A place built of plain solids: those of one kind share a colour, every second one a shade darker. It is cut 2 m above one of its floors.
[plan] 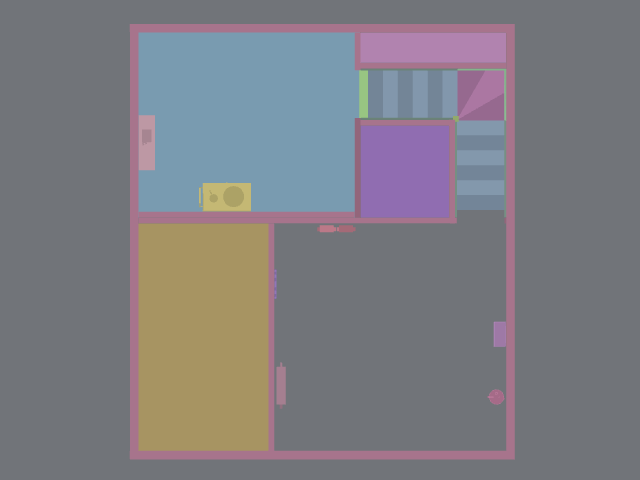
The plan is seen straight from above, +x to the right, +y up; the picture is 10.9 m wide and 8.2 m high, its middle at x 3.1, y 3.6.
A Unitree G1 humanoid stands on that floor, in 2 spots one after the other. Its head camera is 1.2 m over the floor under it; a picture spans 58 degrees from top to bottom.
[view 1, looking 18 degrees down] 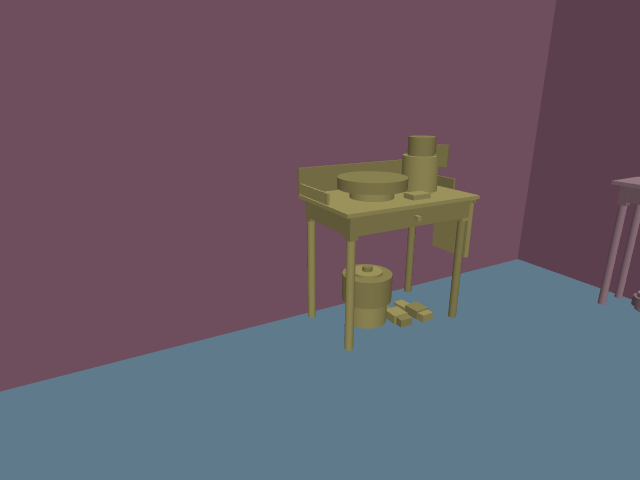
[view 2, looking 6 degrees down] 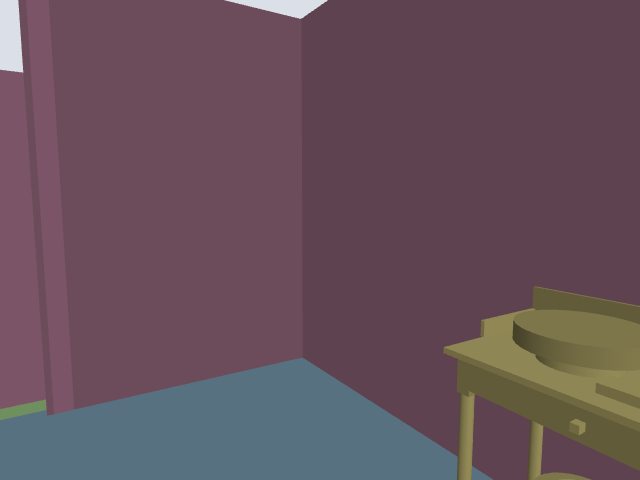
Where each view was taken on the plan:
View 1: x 2.92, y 6.13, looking -119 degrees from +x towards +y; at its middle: wall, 2.46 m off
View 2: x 1.00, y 5.61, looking -32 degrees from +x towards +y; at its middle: wall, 2.91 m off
